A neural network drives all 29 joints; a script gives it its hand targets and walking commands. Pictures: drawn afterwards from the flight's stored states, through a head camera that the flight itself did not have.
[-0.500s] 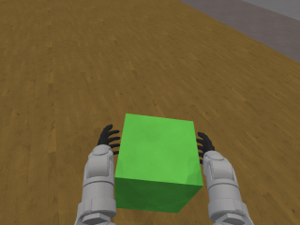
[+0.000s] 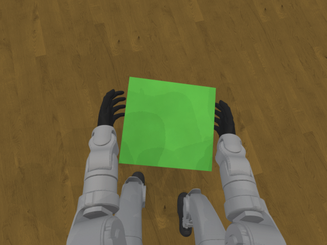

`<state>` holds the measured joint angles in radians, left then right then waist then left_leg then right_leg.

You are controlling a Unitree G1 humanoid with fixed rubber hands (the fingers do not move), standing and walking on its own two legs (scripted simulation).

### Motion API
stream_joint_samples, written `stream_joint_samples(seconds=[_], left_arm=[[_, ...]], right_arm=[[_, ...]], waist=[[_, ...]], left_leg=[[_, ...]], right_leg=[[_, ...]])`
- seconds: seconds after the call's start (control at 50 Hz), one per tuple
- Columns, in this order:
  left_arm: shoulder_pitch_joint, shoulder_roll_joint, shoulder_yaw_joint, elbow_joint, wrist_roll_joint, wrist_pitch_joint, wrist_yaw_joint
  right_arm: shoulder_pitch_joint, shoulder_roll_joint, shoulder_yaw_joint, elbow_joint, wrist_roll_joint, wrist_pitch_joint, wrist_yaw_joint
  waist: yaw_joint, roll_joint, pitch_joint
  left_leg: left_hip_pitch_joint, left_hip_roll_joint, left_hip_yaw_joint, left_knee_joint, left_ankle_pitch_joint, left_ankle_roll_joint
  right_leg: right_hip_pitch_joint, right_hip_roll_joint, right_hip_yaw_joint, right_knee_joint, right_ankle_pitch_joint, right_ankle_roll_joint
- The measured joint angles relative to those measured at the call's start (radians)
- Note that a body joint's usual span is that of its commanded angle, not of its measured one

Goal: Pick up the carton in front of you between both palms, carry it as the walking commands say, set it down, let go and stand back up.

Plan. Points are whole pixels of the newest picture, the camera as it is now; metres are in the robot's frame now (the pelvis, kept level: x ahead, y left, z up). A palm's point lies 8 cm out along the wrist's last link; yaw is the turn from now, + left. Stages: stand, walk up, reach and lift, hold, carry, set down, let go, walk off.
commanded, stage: set down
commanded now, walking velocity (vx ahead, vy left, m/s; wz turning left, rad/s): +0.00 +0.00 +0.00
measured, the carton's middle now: (163, 129) +0.39 +0.03 -0.18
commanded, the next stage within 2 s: none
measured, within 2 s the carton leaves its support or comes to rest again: neither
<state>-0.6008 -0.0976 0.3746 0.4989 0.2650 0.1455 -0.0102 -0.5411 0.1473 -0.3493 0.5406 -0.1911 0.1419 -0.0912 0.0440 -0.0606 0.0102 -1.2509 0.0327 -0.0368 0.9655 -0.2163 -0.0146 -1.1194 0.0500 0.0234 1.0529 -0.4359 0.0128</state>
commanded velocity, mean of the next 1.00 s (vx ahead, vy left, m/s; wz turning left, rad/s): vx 0.00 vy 0.00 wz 0.00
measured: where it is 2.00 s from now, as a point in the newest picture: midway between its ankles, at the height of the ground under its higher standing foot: (160, 211)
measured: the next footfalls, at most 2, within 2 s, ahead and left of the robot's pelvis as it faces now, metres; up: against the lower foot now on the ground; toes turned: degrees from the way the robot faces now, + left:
none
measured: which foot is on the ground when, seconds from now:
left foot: down 0.00-1.00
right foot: down 0.00-1.00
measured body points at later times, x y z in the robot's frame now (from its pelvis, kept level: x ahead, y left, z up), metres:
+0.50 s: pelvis -0.03 +0.01 -0.13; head +0.23 +0.05 +0.23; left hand +0.43 +0.19 -0.22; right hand +0.44 -0.11 -0.23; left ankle +0.11 +0.13 -0.65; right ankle +0.02 -0.13 -0.65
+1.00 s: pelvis -0.05 +0.00 -0.25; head +0.27 +0.02 +0.06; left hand +0.45 +0.19 -0.38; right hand +0.47 -0.11 -0.39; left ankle +0.11 +0.13 -0.65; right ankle +0.02 -0.13 -0.65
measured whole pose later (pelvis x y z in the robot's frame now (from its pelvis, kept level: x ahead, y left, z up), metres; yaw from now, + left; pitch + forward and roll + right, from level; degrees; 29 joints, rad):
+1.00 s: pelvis -0.05 +0.00 -0.25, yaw -3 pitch +48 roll -3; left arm -1.08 0.00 0.50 0.67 0.19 0.23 0.09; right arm -1.14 -0.09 -0.33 0.85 -0.13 0.26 -0.10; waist 0.08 -0.04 -0.06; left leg -2.32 0.01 -0.07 1.82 -0.34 -0.03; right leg -2.17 0.09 0.02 1.97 -0.64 0.04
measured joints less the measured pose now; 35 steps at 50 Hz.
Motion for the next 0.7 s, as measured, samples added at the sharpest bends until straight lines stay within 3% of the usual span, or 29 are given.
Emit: stream_joint_samples(seconds=[0.1,0.26,0.48,0.6,0.7], left_arm=[[-0.002,0.003,-0.009,-0.035,-0.048,0.013,0.009],[-0.135,0.014,0.089,0.083,0.024,0.072,-0.005],[-0.271,0.002,0.094,0.085,0.005,0.082,0.069],[-0.288,0.022,0.071,0.055,-0.052,0.098,0.089],[-0.350,0.041,0.077,0.080,-0.053,0.106,0.099]], right_arm=[[-0.010,-0.021,0.034,-0.027,0.065,0.017,-0.008],[-0.145,-0.012,-0.072,0.096,-0.038,0.068,0.006],[-0.314,-0.118,-0.072,0.148,-0.009,0.094,0.038],[-0.356,-0.135,-0.057,0.143,0.027,0.108,0.036],[-0.426,-0.164,-0.051,0.175,0.033,0.119,0.031]], waist=[[0.007,-0.006,-0.115],[0.004,0.004,-0.195],[0.006,0.010,-0.198],[0.009,0.006,-0.180],[0.019,0.011,-0.151]], left_leg=[[-0.175,0.005,-0.006,0.124,-0.042,-0.008],[-0.347,-0.004,-0.014,0.268,-0.077,-0.003],[-0.655,-0.019,-0.009,0.498,-0.108,0.012],[-0.779,-0.021,-0.012,0.597,-0.120,0.011],[-0.872,-0.024,-0.020,0.674,-0.125,0.008]], right_leg=[[-0.177,0.015,0.008,0.125,-0.040,0.003],[-0.339,0.014,0.001,0.271,-0.087,0.009],[-0.637,0.015,0.010,0.512,-0.141,0.035],[-0.757,0.020,0.010,0.617,-0.164,0.041],[-0.844,0.025,0.003,0.699,-0.179,0.042]])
